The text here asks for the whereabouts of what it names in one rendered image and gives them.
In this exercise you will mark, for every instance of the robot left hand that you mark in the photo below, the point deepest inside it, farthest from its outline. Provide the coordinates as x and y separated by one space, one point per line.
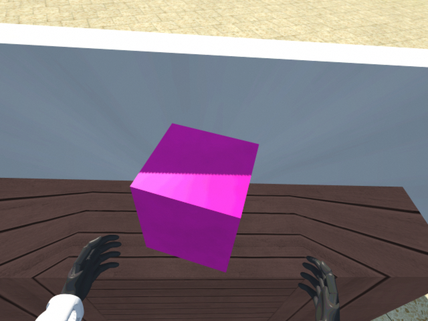
87 266

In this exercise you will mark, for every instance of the robot right hand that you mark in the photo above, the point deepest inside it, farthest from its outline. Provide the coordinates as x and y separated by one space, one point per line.
325 297

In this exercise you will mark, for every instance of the pedestal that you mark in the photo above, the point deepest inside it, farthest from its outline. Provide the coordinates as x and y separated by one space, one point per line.
374 240

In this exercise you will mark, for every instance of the carton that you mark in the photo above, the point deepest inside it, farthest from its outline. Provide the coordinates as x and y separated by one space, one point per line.
190 193

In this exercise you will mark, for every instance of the left robot forearm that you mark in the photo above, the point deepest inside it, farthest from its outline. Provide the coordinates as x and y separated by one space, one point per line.
63 307

